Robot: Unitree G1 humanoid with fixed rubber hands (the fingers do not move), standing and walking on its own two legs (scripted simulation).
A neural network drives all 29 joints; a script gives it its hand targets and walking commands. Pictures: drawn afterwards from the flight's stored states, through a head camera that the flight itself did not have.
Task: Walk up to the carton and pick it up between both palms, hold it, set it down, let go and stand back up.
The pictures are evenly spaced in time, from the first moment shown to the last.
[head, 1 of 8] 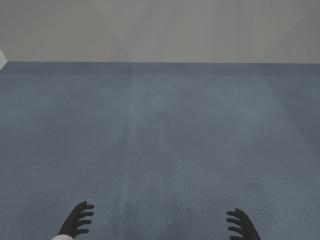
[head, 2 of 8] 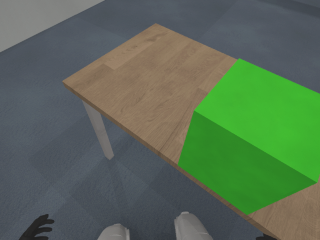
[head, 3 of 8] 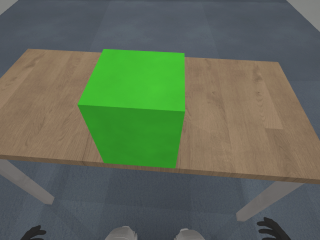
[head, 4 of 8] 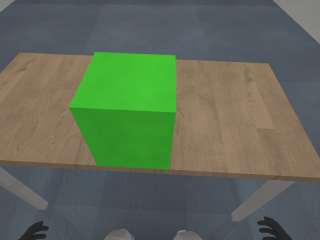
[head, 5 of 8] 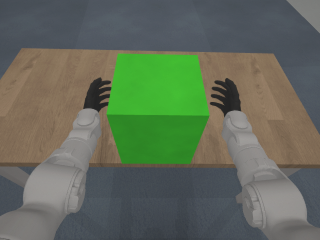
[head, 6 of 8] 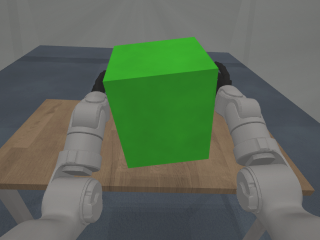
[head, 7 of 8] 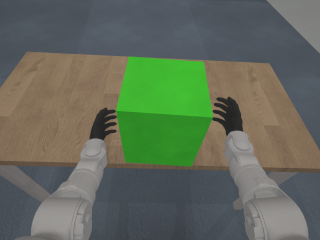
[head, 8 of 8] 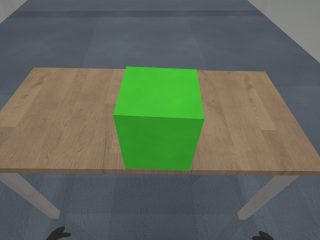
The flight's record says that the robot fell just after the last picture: no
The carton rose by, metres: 0.23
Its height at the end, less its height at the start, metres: +0.00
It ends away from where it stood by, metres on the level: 0.01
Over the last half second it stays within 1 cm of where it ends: yes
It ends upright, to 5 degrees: yes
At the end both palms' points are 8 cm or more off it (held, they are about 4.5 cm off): yes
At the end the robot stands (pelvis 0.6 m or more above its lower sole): yes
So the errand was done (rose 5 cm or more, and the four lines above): yes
